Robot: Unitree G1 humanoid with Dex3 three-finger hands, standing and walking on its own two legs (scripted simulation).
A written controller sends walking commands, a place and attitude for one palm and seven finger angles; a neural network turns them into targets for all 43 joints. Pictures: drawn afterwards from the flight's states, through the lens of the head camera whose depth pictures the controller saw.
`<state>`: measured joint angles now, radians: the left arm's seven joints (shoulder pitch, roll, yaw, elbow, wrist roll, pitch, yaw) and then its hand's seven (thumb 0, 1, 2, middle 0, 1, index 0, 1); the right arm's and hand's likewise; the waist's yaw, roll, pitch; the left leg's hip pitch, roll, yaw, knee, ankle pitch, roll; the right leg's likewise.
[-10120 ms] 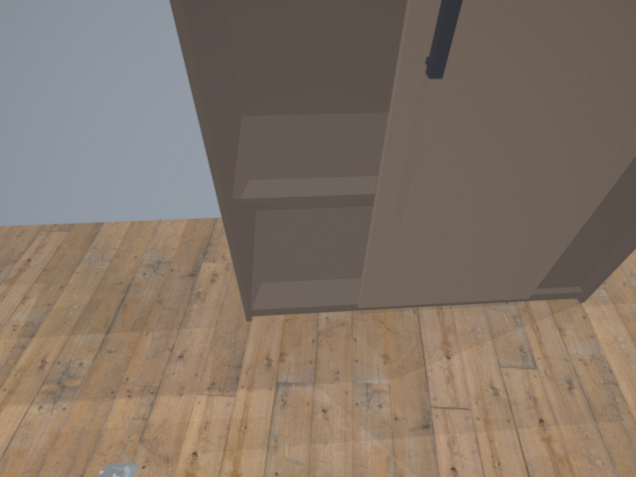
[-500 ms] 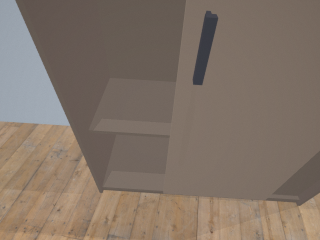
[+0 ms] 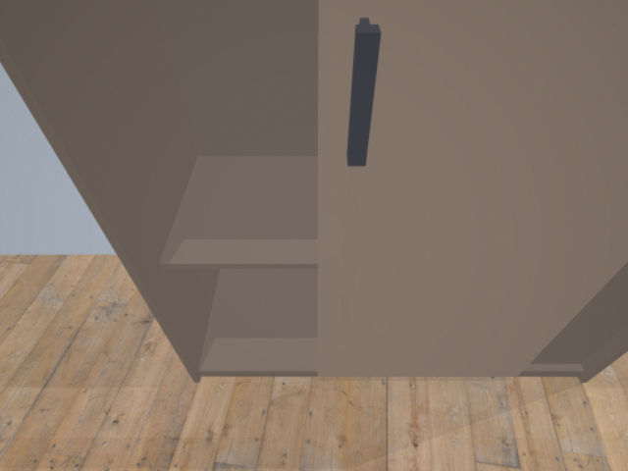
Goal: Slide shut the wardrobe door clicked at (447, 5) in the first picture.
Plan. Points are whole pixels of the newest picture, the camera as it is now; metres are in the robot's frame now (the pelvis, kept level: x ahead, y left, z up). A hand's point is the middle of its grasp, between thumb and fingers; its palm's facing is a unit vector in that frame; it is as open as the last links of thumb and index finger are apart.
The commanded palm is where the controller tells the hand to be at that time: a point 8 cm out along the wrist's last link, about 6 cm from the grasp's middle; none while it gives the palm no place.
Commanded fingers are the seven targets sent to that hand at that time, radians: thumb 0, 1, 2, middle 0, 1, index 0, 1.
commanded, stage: come to a stop and stand still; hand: right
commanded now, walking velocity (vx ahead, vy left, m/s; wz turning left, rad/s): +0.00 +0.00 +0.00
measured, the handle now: (360, 95) +0.51 -0.03 +0.24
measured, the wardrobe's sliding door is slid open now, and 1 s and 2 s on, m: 0.39 0.39 0.39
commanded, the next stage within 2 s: look again from close up in 1.30 s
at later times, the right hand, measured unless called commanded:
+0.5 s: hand out of the picture +0.03 -0.14 -0.17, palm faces +0.00 +0.98 -0.19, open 7.4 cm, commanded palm none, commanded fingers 0.00 -0.90 -0.90 0.20 0.30 0.20 0.30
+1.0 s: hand out of the picture +0.04 -0.10 -0.17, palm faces +0.01 +0.98 -0.20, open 7.4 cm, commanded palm none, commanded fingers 0.00 -0.90 -0.90 0.20 0.30 0.20 0.30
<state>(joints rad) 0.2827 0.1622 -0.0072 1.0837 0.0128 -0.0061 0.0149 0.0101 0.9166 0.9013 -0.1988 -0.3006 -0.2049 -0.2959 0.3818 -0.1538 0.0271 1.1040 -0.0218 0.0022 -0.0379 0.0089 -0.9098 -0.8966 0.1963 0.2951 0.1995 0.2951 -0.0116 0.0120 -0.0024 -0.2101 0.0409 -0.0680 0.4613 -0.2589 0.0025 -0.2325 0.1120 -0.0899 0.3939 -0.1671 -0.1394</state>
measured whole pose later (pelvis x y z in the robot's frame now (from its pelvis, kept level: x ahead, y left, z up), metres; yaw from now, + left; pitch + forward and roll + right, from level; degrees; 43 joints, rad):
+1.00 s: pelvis +0.05 +0.06 +0.00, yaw +0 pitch +0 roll -1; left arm 0.28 0.16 -0.02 1.14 0.01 -0.03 0.03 0.01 0.91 0.90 -0.20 -0.30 -0.20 -0.30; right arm 0.32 -0.14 0.03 1.11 -0.01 -0.03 -0.05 0.01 -0.91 -0.90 0.20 0.30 0.20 0.30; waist 0.00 0.00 0.00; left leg -0.12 -0.02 -0.04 0.43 -0.31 0.02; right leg -0.16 0.05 -0.06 0.40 -0.24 -0.05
